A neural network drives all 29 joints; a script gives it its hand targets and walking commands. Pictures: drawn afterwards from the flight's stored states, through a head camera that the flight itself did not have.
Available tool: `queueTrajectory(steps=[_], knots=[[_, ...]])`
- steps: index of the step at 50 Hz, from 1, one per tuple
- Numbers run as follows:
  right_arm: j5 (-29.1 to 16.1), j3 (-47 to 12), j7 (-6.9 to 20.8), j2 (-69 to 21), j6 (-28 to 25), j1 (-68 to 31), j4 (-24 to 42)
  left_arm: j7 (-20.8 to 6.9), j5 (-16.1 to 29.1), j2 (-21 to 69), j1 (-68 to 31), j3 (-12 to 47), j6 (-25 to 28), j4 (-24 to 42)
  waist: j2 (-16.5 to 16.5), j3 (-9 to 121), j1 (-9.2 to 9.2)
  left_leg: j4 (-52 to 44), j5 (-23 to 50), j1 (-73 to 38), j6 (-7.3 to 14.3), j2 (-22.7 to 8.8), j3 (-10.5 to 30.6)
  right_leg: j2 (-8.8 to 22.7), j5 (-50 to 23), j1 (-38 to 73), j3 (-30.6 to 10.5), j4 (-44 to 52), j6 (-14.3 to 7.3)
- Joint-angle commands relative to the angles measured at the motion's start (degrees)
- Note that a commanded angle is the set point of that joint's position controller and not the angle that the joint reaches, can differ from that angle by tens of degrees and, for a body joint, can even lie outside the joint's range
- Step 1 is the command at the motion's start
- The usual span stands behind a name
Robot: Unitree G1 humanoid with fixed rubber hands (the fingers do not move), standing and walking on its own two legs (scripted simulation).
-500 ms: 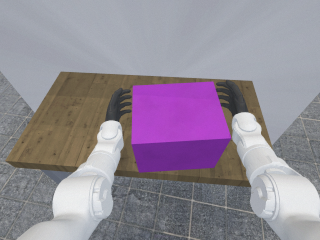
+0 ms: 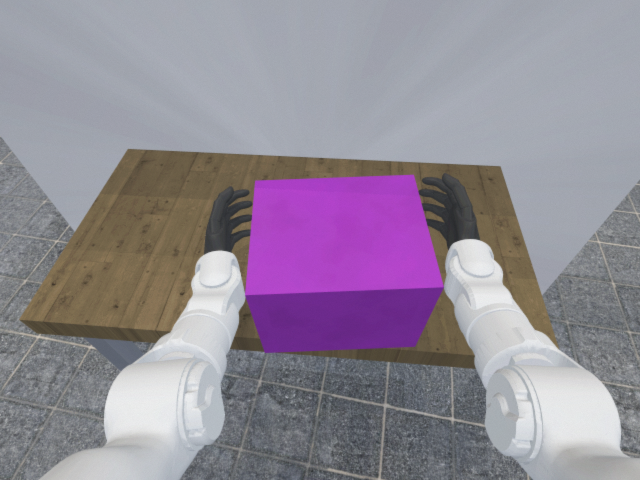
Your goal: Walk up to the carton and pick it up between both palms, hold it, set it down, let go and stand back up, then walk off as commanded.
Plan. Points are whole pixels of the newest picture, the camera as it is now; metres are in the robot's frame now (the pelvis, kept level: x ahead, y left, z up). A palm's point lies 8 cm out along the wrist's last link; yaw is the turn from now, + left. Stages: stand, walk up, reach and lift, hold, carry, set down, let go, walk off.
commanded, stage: reach and lift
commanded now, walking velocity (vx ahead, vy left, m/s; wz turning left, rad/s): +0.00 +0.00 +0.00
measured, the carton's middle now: (337, 266) +0.41 +0.02 +0.01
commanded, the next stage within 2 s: hold in 1.42 s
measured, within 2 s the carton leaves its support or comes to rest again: leaves its support in 0.22 s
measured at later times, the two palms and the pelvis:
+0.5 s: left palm (204, 244) +0.37 +0.19 +0.10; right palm (466, 233) +0.39 -0.13 +0.12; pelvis -0.02 +0.01 +0.00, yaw +0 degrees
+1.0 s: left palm (183, 226) +0.36 +0.19 +0.15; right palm (472, 220) +0.37 -0.12 +0.16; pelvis -0.03 +0.01 +0.00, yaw +0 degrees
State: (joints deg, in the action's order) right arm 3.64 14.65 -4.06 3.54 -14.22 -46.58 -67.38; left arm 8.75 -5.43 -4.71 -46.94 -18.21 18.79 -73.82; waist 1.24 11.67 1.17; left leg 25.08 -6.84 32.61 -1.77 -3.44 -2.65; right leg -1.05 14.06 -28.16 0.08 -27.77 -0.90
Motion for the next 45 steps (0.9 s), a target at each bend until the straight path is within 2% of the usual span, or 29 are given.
queueTrajectory(steps=[1, 12, 21, 30, 37, 45], knots=[[1.0, -23.9, 5.7, -40.9, -1.0, -33.5, 11.9, -10.2, 0.1, 39.7, -33.0, 19.7, 0.7, 12.8, -3.1, 34.2, 0.02, 0.6, 17.9, -22.7, -0.2, 3.7, -0.2, -0.1, -34.2, 18.3, 0.2, 5.1, 2.6], [-2.9, -27.2, 4.8, -43.8, 3.4, -35.5, 18.3, -8.7, 5.0, 41.4, -40.6, 26.8, -2.8, 24.3, -3.2, 36.9, -1.86, 0.7, 15.7, -23.6, -1.0, 4.3, 0.7, -1.0, -27.9, 18.4, 0.1, 5.8, 2.8], [-5.6, -27.4, 4.2, -43.9, 11.1, -35.8, 21.0, -9.5, 4.0, 40.5, -39.2, 26.0, -12.4, 28.0, -0.7, 29.6, -1.06, -2.2, 9.8, -25.6, 0.2, 4.9, 0.5, -0.7, -20.1, 18.8, -0.6, 8.3, 3.1], [-8.9, -26.6, 3.8, -43.6, 15.8, -40.4, 27.1, -10.2, 5.1, 42.1, -41.4, 27.3, -20.2, 35.3, -1.3, 26.7, -1.75, -2.9, 11.4, -30.3, -0.3, 5.1, 1.0, -1.4, -17.5, 19.3, -0.5, 10.5, 3.0], [-10.4, -25.4, 3.8, -41.6, 19.2, -41.9, 27.9, -11.0, 3.7, 41.9, -39.7, 25.7, -26.4, 36.4, -1.0, 21.1, -1.23, -4.6, 8.1, -31.9, 0.0, 5.1, 0.9, -1.6, -11.9, 18.3, -0.2, 12.5, 3.0], [-13.5, -27.9, 3.5, -41.5, 21.3, -45.4, 34.1, -11.1, 5.1, 43.5, -39.7, 28.3, -30.5, 42.3, -2.0, 24.6, -1.18, -3.9, 9.9, -34.0, -0.3, 5.4, 1.4, -1.9, -13.8, 19.7, -0.3, 12.4, 3.0]])
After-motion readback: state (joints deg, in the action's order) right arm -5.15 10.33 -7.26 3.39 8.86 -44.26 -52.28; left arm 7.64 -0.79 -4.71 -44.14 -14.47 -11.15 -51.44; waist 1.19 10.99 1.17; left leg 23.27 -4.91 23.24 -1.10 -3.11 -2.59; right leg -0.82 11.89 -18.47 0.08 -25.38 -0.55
